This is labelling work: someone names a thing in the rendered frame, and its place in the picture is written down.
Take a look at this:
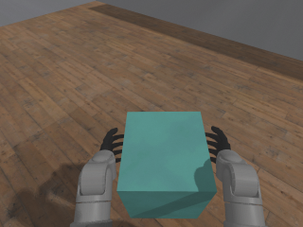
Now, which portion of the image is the robot right hand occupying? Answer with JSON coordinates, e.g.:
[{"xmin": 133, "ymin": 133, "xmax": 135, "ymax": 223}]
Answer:
[{"xmin": 205, "ymin": 126, "xmax": 231, "ymax": 164}]

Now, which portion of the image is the right robot forearm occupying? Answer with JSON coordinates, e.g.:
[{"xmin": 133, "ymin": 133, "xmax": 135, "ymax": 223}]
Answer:
[{"xmin": 216, "ymin": 149, "xmax": 268, "ymax": 227}]

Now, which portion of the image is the left robot forearm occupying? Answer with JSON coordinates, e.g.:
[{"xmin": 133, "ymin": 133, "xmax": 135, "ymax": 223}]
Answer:
[{"xmin": 69, "ymin": 149, "xmax": 116, "ymax": 227}]

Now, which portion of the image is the carton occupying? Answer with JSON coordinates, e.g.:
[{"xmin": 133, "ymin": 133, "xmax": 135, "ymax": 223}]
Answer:
[{"xmin": 116, "ymin": 112, "xmax": 218, "ymax": 218}]

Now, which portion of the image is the robot left hand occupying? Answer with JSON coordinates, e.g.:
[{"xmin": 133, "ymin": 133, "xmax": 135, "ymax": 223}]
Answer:
[{"xmin": 99, "ymin": 128, "xmax": 124, "ymax": 163}]

